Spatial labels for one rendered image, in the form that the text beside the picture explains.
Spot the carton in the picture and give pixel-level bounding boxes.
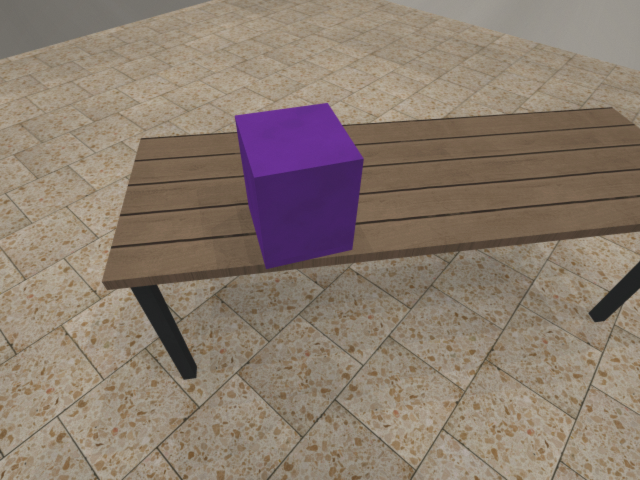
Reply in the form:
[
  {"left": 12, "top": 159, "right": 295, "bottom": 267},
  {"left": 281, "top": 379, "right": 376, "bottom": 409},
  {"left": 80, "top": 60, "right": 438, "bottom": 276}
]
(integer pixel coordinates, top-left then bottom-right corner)
[{"left": 235, "top": 103, "right": 364, "bottom": 269}]

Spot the table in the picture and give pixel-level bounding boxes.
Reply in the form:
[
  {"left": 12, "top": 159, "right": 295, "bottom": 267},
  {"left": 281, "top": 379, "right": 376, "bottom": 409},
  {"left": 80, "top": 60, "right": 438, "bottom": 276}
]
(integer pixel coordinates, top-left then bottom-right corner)
[{"left": 102, "top": 107, "right": 640, "bottom": 380}]

